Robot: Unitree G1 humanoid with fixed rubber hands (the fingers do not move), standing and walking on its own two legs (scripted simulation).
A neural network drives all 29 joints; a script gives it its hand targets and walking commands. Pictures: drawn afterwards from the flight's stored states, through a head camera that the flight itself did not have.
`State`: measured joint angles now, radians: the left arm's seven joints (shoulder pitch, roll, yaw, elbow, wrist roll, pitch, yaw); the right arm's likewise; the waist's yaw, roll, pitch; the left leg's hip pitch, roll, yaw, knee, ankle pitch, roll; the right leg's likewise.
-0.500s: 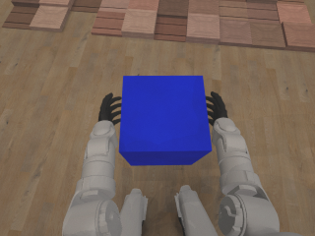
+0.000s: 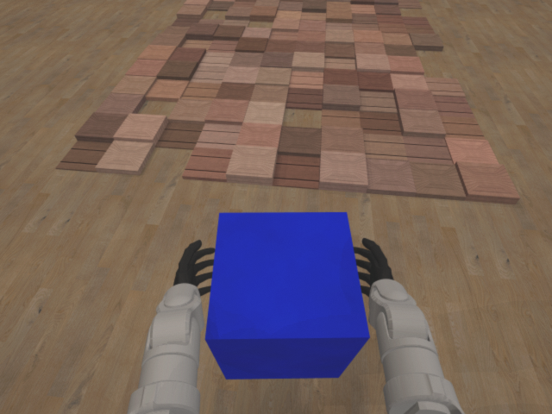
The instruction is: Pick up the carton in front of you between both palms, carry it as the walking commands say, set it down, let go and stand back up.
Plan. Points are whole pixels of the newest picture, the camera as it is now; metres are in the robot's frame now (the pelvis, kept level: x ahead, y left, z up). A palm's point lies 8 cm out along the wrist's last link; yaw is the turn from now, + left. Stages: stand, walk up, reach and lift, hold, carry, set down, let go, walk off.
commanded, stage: reach and lift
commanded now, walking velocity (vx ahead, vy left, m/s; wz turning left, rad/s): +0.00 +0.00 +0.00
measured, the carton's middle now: (282, 300) +0.32 +0.00 -0.08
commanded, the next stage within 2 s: hold in 1.14 s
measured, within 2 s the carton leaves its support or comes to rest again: neither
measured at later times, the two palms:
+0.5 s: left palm (178, 285) +0.29 +0.15 +0.04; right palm (387, 283) +0.29 -0.15 +0.04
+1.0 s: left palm (176, 279) +0.29 +0.15 +0.05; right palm (387, 276) +0.29 -0.15 +0.05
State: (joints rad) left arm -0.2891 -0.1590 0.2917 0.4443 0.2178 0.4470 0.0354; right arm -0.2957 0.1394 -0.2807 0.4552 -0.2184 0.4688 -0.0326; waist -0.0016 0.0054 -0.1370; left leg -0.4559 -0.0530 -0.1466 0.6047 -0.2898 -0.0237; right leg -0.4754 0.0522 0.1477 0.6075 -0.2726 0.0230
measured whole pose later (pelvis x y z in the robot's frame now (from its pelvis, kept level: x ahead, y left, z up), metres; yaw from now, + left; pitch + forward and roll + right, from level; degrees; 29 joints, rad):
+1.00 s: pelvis +0.01 +0.00 +0.02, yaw +0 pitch -4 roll +0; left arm -0.26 -0.15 0.23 0.30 0.28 0.67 -0.01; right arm -0.25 0.15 -0.22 0.29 -0.27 0.69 -0.01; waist 0.00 0.00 -0.02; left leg -0.09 -0.03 -0.14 0.38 -0.21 -0.02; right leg -0.11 0.03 0.14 0.37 -0.19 0.02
